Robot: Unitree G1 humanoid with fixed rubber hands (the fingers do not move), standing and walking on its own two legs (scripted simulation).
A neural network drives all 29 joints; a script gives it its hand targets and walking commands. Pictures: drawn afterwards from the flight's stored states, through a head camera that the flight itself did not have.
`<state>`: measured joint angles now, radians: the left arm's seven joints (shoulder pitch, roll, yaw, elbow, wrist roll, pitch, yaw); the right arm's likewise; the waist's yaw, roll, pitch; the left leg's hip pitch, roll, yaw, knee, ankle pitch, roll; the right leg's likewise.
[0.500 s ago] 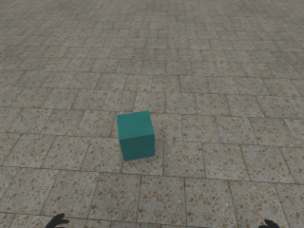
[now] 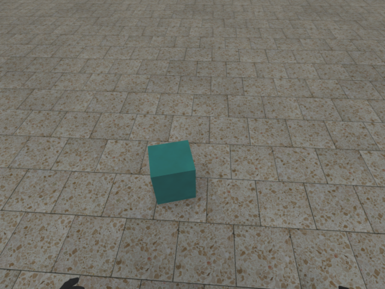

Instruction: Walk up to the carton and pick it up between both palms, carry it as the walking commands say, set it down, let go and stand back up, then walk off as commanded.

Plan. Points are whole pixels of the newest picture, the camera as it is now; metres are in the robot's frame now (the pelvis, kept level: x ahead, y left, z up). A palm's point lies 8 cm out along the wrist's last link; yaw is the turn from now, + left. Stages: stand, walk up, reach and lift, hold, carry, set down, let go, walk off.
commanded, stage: stand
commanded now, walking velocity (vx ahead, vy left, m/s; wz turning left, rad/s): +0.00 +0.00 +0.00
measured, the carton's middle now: (172, 172) +0.84 +0.18 -0.64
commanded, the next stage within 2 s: walk up in 0.22 s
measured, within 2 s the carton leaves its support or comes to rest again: neither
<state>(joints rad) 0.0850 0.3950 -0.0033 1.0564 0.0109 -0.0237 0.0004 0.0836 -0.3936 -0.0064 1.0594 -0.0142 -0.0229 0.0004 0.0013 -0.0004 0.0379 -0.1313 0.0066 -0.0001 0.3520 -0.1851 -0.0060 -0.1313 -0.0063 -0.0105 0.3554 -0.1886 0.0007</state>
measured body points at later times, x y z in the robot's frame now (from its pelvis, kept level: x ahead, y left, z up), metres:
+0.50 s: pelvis +0.01 +0.00 -0.01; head +0.01 +0.00 +0.44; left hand +0.11 +0.33 -0.11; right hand +0.12 -0.32 -0.11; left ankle +0.00 +0.12 -0.74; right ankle +0.00 -0.12 -0.75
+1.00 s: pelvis +0.15 +0.06 -0.02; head +0.16 +0.06 +0.43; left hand +0.23 +0.40 -0.10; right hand +0.25 -0.28 -0.10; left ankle +0.11 +0.17 -0.75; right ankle +0.25 -0.06 -0.74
